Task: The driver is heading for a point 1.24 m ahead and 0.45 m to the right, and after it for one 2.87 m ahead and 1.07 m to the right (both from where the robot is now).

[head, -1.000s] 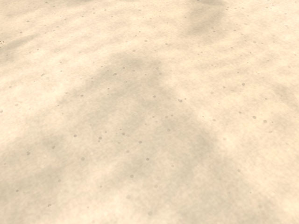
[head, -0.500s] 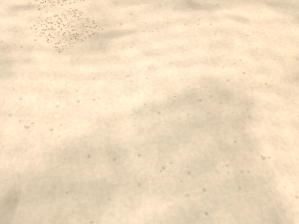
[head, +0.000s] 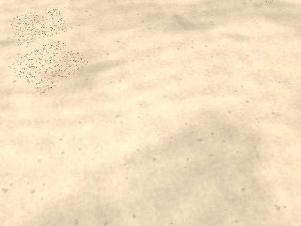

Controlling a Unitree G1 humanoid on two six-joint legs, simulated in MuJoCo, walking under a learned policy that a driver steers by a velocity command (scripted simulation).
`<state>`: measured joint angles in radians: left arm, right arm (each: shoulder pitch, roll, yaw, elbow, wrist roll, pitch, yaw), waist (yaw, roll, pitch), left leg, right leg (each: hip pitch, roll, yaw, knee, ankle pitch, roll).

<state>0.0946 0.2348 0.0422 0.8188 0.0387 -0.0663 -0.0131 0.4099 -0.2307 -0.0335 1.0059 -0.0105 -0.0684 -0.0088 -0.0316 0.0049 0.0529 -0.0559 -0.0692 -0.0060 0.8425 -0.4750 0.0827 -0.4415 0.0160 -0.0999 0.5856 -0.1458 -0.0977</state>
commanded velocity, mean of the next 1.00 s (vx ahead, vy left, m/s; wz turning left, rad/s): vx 0.50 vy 0.00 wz -0.28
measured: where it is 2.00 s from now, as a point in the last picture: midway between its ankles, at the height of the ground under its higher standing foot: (209, 126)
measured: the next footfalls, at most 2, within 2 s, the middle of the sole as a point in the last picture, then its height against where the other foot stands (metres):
left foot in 0.48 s outside the picture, level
right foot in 1.04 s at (183, 186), level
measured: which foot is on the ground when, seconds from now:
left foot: up 0.00-0.46, down 0.48-1.00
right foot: down 0.00-0.50, up 0.52-1.00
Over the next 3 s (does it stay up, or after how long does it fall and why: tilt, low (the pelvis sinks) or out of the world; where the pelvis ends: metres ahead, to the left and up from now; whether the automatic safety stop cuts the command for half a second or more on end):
stays up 1.37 -0.60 0.02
